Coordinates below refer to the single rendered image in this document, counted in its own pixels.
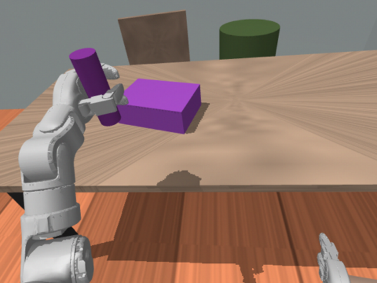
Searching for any table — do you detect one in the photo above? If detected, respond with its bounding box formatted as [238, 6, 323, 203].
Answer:
[0, 50, 377, 239]

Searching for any left robot arm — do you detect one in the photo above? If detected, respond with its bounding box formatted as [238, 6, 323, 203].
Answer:
[18, 104, 94, 283]

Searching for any left robot hand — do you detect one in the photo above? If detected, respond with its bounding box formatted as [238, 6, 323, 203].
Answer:
[52, 63, 128, 124]

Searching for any right robot hand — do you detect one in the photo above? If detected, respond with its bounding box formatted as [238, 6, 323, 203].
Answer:
[317, 233, 351, 283]

